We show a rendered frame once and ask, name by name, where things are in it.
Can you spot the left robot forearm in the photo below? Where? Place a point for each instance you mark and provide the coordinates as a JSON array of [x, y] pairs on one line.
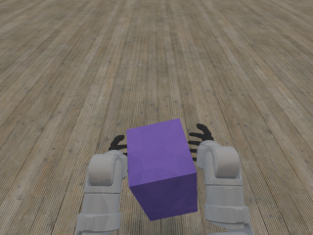
[[100, 208]]

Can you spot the robot right hand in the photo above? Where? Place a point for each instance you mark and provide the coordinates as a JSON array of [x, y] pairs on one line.
[[205, 136]]

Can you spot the carton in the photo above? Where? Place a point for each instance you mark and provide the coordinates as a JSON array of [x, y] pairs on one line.
[[161, 172]]

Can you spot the robot left hand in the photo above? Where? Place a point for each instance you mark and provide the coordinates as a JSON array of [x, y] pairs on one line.
[[114, 145]]

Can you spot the right robot forearm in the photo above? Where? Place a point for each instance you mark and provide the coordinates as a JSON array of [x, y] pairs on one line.
[[225, 202]]

